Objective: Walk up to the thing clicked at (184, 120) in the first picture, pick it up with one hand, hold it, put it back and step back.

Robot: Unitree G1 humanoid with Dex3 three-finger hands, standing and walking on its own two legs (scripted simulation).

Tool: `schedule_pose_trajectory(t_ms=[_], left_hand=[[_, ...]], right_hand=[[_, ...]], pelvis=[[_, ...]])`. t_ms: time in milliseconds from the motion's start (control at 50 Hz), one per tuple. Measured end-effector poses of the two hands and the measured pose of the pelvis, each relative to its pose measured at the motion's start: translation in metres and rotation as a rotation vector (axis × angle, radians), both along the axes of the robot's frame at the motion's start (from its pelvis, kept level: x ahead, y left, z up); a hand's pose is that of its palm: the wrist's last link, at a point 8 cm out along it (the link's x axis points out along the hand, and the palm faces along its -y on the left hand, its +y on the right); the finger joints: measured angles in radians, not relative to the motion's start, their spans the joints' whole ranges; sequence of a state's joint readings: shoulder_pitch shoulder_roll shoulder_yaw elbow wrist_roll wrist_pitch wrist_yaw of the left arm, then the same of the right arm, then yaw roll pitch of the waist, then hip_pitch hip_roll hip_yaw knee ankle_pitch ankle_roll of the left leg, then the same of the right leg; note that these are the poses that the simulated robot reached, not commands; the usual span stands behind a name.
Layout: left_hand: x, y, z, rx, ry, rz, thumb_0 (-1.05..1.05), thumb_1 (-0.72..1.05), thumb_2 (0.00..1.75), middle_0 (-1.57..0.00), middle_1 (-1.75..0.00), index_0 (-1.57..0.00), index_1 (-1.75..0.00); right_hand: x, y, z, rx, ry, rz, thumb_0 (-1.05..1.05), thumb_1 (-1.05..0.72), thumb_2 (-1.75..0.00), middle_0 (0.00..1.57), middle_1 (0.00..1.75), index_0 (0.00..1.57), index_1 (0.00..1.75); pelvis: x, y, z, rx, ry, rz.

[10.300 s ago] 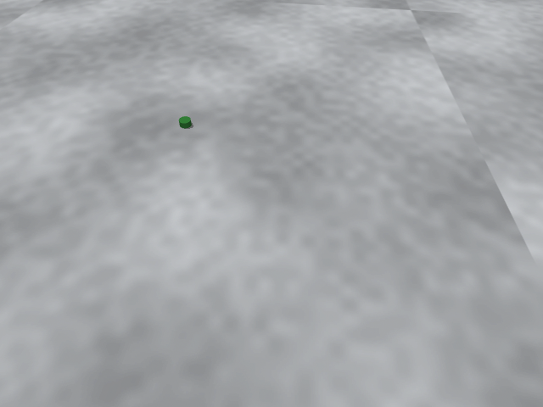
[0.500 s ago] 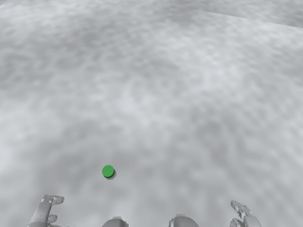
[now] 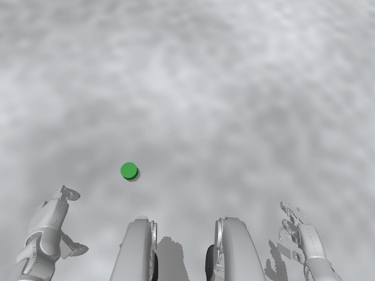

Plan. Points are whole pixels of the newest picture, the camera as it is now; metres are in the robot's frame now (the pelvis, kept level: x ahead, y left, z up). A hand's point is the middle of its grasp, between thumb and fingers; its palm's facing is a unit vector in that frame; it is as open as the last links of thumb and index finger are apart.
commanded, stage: rise first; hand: left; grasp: from above
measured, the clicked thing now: (129, 171) +0.48 +0.23 -0.57
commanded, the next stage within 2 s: none
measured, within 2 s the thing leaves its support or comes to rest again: neither
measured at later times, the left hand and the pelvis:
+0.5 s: hand (95, 190) +0.35 +0.28 -0.32, palm faces -0.48 -0.17 -0.86, open 14.0 cm; pelvis -0.06 +0.00 -0.17, yaw -3 degrees
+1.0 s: hand (104, 178) +0.41 +0.28 -0.40, palm faces -0.46 -0.02 -0.89, open 14.0 cm; pelvis -0.06 +0.01 -0.23, yaw -4 degrees
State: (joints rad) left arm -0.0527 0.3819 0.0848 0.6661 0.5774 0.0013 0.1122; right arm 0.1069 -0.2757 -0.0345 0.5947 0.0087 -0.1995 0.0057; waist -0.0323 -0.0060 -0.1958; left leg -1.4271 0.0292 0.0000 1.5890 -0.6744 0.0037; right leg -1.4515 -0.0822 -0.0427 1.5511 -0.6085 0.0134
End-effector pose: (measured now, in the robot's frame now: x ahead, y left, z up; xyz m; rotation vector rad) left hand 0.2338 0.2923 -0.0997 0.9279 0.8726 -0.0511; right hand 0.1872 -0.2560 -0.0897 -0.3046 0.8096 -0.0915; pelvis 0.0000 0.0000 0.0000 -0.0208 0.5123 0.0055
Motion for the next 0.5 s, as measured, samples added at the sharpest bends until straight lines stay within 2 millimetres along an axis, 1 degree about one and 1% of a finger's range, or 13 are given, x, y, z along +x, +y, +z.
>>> schedule_pose_trajectory(t_ms=[60,120,200,260,320,380,500], left_hand=[[0.018,-0.002,-0.024,0.054,-0.034,-0.077,0.0,-0.51,1.0,-0.07,-1.09,-0.08,-1.09],[0.035,-0.003,-0.048,0.109,-0.055,-0.142,0.0,-0.51,1.0,-0.07,-1.1,-0.08,-1.09],[0.056,-0.003,-0.077,0.173,-0.078,-0.223,0.0,-0.52,1.0,-0.07,-1.1,-0.08,-1.09],[0.072,-0.002,-0.099,0.207,-0.092,-0.282,0.0,-0.52,1.0,-0.07,-1.09,-0.09,-1.08],[0.087,-0.002,-0.118,0.236,-0.107,-0.343,0.0,-0.52,1.01,-0.08,-1.09,-0.09,-1.08],[0.1,-0.003,-0.136,0.259,-0.119,-0.401,0.0,-0.52,1.01,-0.08,-1.08,-0.1,-1.07],[0.123,-0.006,-0.166,0.296,-0.145,-0.493,0.0,-0.52,1.02,-0.09,-1.05,-0.1,-1.04]], right_hand=[[-0.012,-0.007,-0.036,-0.001,0.048,-0.009,0.01,-0.86,-0.88,0.2,0.3,0.2,0.3],[-0.029,-0.013,-0.071,0.0,0.107,-0.02,0.01,-0.86,-0.89,0.2,0.3,0.2,0.3],[-0.059,-0.019,-0.115,-0.002,0.196,-0.037,0.01,-0.88,-0.89,0.2,0.3,0.2,0.3],[-0.083,-0.022,-0.141,-0.007,0.265,-0.049,0.01,-0.89,-0.89,0.2,0.3,0.2,0.29],[-0.108,-0.024,-0.162,-0.016,0.329,-0.064,0.01,-0.89,-0.89,0.2,0.3,0.2,0.3],[-0.132,-0.025,-0.177,-0.028,0.385,-0.083,0.01,-0.9,-0.9,0.2,0.3,0.2,0.3],[-0.171,-0.024,-0.192,-0.054,0.487,-0.123,0.01,-0.91,-0.9,0.2,0.3,0.2,0.3]], pelvis=[[-0.008,-0.002,-0.027,0.0,0.036,0.0],[-0.018,-0.004,-0.053,0.0,0.064,0.0],[-0.03,-0.006,-0.085,-0.004,0.088,0.0],[-0.039,-0.006,-0.107,-0.009,0.096,-0.002],[-0.047,-0.006,-0.127,-0.017,0.099,-0.004],[-0.053,-0.005,-0.144,-0.028,0.099,-0.007],[-0.059,0.001,-0.169,-0.049,0.098,-0.012]])
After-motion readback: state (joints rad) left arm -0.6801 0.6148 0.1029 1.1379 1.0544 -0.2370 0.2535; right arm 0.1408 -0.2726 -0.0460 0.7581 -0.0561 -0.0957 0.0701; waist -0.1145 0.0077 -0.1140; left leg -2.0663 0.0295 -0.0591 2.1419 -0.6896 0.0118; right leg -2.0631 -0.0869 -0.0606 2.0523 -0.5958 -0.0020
